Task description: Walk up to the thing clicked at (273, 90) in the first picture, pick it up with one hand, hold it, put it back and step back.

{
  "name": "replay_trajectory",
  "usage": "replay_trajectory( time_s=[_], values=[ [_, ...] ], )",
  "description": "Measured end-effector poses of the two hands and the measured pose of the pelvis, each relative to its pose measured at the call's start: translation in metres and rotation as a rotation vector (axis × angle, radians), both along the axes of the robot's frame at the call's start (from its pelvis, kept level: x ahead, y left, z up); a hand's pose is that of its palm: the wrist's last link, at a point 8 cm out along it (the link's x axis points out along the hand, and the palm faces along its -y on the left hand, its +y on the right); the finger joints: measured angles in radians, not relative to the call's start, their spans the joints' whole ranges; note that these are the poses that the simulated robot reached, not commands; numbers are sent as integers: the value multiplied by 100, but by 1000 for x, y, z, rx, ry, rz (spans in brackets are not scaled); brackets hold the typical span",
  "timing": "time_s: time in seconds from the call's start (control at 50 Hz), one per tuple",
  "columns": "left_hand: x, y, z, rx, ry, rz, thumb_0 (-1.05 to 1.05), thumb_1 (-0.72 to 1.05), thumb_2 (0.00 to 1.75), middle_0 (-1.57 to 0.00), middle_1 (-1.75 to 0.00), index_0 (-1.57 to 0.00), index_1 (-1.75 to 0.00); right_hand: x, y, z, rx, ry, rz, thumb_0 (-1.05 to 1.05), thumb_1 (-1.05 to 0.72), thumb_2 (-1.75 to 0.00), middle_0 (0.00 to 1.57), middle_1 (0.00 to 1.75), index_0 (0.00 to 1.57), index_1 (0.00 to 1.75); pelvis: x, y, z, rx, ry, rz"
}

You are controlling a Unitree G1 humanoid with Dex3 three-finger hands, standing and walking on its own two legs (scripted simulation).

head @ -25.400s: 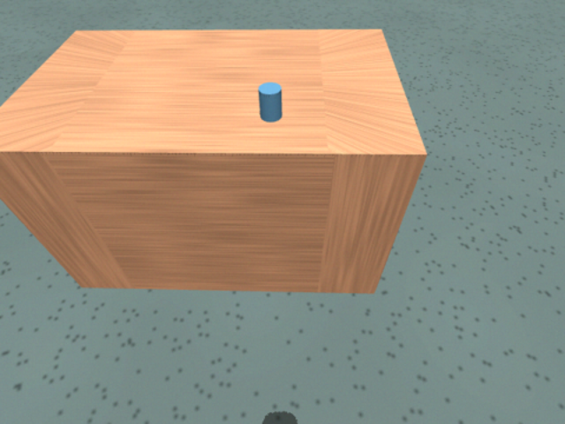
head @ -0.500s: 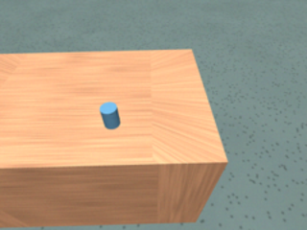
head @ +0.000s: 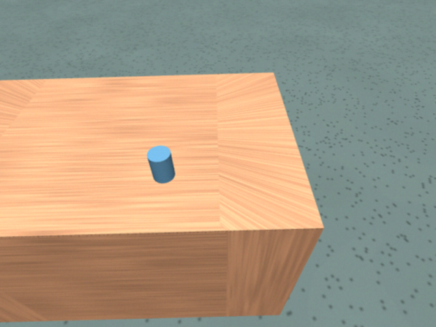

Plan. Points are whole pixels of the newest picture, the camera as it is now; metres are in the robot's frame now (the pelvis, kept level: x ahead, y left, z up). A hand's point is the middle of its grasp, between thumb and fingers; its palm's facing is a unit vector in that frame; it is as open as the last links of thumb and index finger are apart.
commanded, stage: home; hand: left
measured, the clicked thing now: (161, 164) +0.54 +0.17 -0.04
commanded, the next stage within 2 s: stand in 0.86 s
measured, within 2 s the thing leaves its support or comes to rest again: neither
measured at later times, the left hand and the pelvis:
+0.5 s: hand out of the picture +0.09 +0.24 -0.16, palm faces -0.05 -0.93 -0.35, open 17.4 cm; pelvis +0.02 -0.01 +0.00, yaw +0 degrees
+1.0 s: hand out of the picture +0.10 +0.24 -0.15, palm faces -0.03 -0.93 -0.35, open 17.5 cm; pelvis +0.03 -0.01 +0.00, yaw +0 degrees
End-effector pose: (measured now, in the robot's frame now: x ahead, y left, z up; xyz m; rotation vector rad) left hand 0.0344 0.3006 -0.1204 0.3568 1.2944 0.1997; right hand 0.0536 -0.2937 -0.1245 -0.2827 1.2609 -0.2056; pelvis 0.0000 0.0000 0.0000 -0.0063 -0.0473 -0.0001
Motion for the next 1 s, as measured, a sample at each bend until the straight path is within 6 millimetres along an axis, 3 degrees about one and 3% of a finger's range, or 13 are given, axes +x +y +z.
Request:
replay_trajectory(
  time_s=[0.2, 0.62, 1.0],
  values=[
    [8, -7, -1, -8, 14, 2, 0, -53, 5, -6, -6, -5, -5, 4, -6, 0, -2, 20, -4, 0, -90, -90, 20, 30, 20, 30, 7, -5, 1, 0, 7, 1],
    [63, -16, 3, -19, -60, -18, 0, -54, 5, -6, -6, -5, -6, 30, -11, 4, -10, -1, -1, 0, -90, -90, 20, 30, 20, 30, 26, -9, 3, 6, 13, -4],
    [63, -16, 5, -17, -65, -4, 0, -54, 5, -6, -6, -5, -6, 37, -13, 6, -11, -18, 1, 0, -90, -90, 20, 30, 20, 30, 28, -11, 4, 7, 5, -3]
  ],
)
